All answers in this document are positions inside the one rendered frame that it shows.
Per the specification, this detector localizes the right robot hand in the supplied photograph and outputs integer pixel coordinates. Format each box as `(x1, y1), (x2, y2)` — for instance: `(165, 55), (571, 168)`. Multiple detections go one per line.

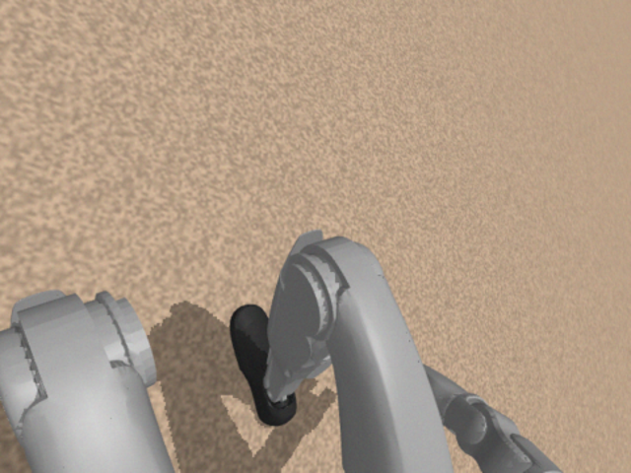
(423, 364), (468, 426)

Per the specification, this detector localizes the right robot arm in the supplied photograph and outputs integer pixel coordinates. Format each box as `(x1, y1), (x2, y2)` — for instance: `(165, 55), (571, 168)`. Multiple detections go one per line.
(444, 393), (563, 473)

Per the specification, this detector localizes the right robot foot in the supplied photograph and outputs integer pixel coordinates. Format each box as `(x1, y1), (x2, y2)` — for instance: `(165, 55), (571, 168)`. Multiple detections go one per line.
(230, 304), (297, 426)

